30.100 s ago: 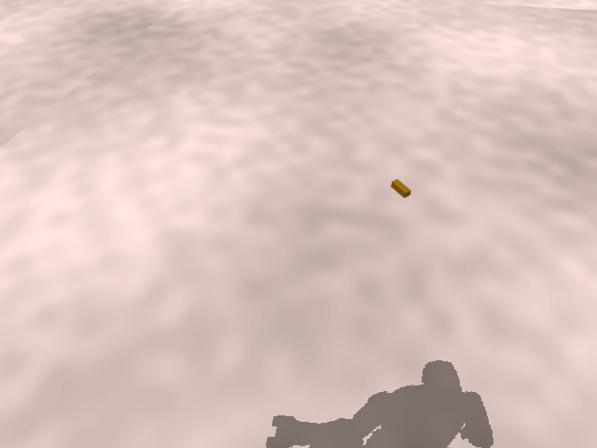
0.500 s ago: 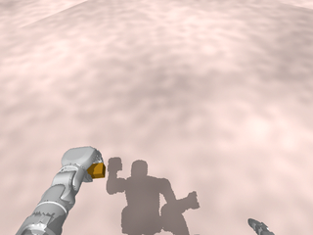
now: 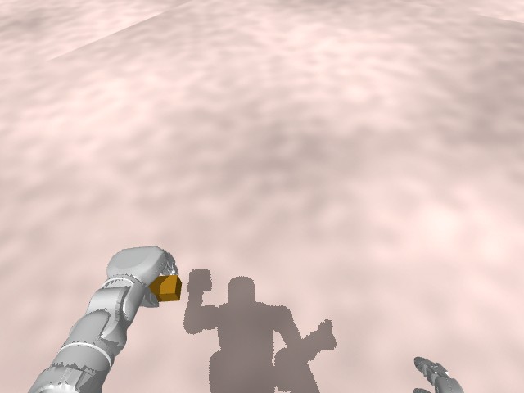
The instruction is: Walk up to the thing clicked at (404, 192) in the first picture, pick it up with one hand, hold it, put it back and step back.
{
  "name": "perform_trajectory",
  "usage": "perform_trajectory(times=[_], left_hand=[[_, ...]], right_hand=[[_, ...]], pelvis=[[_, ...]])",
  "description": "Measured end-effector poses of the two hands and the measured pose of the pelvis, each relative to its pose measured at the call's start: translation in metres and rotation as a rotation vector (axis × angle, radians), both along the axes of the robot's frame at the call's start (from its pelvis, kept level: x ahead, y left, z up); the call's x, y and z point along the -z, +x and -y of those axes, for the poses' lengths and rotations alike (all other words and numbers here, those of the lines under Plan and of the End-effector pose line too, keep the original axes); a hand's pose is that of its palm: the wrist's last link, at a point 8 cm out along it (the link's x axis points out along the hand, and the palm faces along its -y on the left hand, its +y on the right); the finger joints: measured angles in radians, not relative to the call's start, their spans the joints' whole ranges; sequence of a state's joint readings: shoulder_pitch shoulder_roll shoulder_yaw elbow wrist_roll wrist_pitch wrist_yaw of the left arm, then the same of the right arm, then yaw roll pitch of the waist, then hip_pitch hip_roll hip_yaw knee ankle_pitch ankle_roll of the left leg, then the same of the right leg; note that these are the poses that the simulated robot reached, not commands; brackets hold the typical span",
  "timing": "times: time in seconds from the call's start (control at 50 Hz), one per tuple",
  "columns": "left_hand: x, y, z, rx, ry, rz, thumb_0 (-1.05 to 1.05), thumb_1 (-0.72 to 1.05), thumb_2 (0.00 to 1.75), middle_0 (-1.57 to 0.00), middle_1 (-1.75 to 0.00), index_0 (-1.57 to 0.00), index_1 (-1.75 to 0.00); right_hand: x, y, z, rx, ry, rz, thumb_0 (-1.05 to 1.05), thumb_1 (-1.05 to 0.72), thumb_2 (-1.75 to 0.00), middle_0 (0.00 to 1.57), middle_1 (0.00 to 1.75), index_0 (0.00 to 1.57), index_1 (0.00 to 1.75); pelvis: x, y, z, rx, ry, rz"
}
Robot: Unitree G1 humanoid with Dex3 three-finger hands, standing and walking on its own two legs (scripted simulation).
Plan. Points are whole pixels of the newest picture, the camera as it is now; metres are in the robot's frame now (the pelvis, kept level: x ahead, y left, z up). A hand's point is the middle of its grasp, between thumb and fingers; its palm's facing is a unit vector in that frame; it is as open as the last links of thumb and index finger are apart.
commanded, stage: hold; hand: left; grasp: from above
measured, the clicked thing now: (152, 289) +0.32 +0.23 -0.07
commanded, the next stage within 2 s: crouch in 1.16 s
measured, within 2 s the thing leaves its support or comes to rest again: neither
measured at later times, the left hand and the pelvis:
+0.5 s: hand (146, 293) +0.29 +0.21 -0.02, palm faces -0.42 -0.05 -0.90, open 6.6 cm; pelvis -0.01 +0.00 +0.01, yaw +0 degrees
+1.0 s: hand (145, 295) +0.29 +0.21 -0.02, palm faces -0.43 -0.04 -0.90, open 6.6 cm; pelvis -0.01 +0.00 +0.01, yaw +0 degrees
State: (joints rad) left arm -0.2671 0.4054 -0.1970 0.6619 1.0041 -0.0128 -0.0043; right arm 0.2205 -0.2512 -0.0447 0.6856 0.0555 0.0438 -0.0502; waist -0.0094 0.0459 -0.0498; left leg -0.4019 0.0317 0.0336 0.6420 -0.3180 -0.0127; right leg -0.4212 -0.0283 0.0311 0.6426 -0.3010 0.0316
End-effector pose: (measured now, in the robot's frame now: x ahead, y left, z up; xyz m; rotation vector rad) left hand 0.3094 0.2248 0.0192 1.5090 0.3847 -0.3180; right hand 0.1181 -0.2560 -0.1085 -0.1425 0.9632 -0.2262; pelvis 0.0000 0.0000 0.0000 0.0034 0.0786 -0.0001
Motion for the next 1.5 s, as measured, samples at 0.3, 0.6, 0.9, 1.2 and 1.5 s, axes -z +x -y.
perform_trajectory(times=[0.3, 0.6, 0.9, 1.2, 1.5], left_hand=[[-0.012, -0.009, 0.007, 0.008, -0.007, 0.004, -0.01, 0.49, 0.10, -1.03, -0.12, -1.04, -0.11], [-0.022, -0.015, 0.009, 0.013, -0.010, 0.007, -0.01, 0.50, 0.08, -1.03, -0.12, -1.05, -0.10], [-0.021, -0.020, 0.009, 0.017, -0.009, 0.005, -0.01, 0.50, 0.08, -1.02, -0.13, -1.04, -0.11], [-0.018, -0.017, 0.010, 0.017, -0.012, -0.005, -0.01, 0.50, 0.08, -1.02, -0.14, -1.04, -0.12], [0.002, -0.016, 0.008, 0.011, -0.005, -0.006, -0.01, 0.50, 0.06, -1.03, -0.12, -1.05, -0.10]], right_hand=[[-0.007, 0.004, 0.003, -0.003, 0.005, 0.026, 0.01, -0.91, -0.90, 0.20, 0.30, 0.20, 0.30], [-0.014, 0.010, -0.002, -0.015, 0.012, 0.056, 0.01, -0.91, -0.90, 0.20, 0.30, 0.20, 0.30], [-0.015, 0.009, -0.004, -0.016, 0.015, 0.049, 0.01, -0.91, -0.90, 0.20, 0.30, 0.20, 0.30], [-0.015, 0.007, -0.003, -0.002, 0.013, 0.037, 0.01, -0.91, -0.90, 0.20, 0.30, 0.20, 0.30], [-0.012, 0.010, -0.001, -0.007, 0.008, 0.009, 0.01, -0.91, -0.90, 0.20, 0.30, 0.20, 0.30]], pelvis=[[-0.005, -0.004, 0.004, 0.003, 0.005, 0.032], [-0.009, -0.009, 0.004, 0.004, 0.006, 0.058], [-0.011, -0.010, 0.004, 0.005, 0.007, 0.065], [-0.012, -0.008, 0.003, 0.008, 0.007, 0.061], [-0.010, -0.004, 0.005, -0.002, 0.007, 0.037]])
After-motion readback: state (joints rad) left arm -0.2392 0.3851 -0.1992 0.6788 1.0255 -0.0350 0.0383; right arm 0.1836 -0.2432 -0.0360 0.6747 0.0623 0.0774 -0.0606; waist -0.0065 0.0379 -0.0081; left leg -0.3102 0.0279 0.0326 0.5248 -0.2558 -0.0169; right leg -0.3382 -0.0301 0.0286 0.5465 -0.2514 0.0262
